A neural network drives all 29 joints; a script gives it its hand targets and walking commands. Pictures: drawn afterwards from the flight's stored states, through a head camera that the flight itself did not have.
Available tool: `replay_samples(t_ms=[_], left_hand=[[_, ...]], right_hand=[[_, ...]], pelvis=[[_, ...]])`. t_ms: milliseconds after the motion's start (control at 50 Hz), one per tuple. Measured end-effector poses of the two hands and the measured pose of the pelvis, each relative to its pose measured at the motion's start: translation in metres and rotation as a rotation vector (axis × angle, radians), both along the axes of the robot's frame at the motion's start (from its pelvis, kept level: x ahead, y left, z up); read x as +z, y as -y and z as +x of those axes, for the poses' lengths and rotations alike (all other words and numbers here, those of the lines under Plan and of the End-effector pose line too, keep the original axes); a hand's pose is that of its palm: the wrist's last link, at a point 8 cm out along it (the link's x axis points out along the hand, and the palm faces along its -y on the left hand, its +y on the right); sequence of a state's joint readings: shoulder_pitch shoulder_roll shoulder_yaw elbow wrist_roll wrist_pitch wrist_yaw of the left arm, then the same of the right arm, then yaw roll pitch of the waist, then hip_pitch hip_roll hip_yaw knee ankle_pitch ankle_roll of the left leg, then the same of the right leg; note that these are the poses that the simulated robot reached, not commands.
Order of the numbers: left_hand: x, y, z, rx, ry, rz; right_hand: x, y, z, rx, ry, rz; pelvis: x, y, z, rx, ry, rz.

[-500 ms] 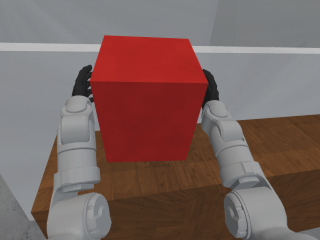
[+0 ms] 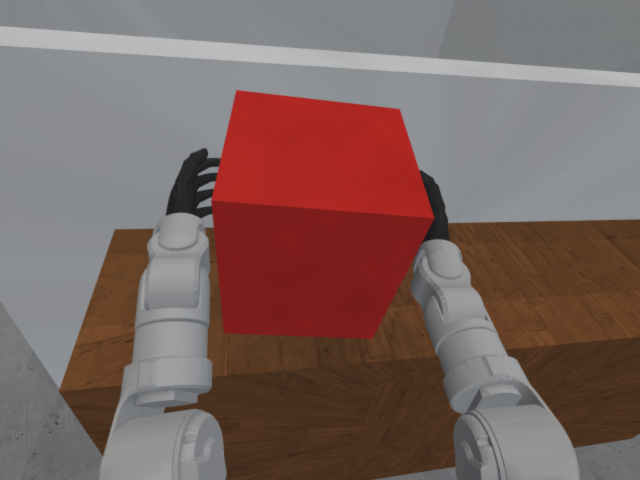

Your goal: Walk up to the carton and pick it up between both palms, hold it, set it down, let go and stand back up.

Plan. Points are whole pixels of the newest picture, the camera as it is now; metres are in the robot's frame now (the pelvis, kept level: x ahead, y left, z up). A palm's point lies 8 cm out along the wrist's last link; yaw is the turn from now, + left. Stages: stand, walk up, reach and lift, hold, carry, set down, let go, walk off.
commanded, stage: set down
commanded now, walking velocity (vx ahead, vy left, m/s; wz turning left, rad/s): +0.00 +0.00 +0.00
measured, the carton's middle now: (309, 224) +0.42 +0.02 +0.15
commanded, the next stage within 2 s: none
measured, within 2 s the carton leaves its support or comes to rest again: neither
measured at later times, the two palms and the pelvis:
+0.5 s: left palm (182, 235) +0.39 +0.18 +0.14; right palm (410, 238) +0.41 -0.12 +0.14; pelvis +0.01 +0.00 +0.00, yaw +0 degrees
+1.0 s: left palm (185, 247) +0.40 +0.18 +0.11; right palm (400, 239) +0.43 -0.12 +0.12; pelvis +0.01 -0.01 +0.00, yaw -2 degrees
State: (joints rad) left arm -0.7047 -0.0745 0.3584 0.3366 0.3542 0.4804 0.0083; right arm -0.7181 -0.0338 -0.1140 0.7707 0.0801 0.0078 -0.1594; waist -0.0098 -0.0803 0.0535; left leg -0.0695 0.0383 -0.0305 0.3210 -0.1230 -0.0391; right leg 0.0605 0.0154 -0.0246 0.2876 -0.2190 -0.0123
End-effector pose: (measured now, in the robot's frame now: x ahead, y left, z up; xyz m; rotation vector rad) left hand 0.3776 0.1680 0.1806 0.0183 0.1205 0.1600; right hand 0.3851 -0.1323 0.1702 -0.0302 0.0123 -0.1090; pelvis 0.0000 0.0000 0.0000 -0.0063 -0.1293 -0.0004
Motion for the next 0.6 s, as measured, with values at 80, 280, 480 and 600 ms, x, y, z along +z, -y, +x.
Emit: replay_samples(t_ms=[80,280,480,600], left_hand=[[0.002,-0.002,0.003,0.011,-0.007,0.000],[-0.017,-0.015,0.005,0.041,-0.037,-0.011],[-0.040,-0.013,0.009,0.048,-0.062,-0.029],[-0.044,-0.007,0.014,0.048,-0.074,-0.031]], right_hand=[[0.004,-0.002,0.006,0.012,-0.004,-0.003],[-0.006,-0.016,0.018,0.043,-0.026,-0.011],[-0.028,-0.014,0.024,0.047,-0.054,-0.007],[-0.032,-0.007,0.028,0.046,-0.068,-0.008]], pelvis=[[0.000,0.000,0.001,-0.009,-0.007,0.003],[0.001,0.001,0.006,-0.003,-0.013,0.005],[0.002,0.003,0.008,-0.004,-0.055,0.001],[0.002,0.004,0.008,-0.017,-0.086,0.001]])
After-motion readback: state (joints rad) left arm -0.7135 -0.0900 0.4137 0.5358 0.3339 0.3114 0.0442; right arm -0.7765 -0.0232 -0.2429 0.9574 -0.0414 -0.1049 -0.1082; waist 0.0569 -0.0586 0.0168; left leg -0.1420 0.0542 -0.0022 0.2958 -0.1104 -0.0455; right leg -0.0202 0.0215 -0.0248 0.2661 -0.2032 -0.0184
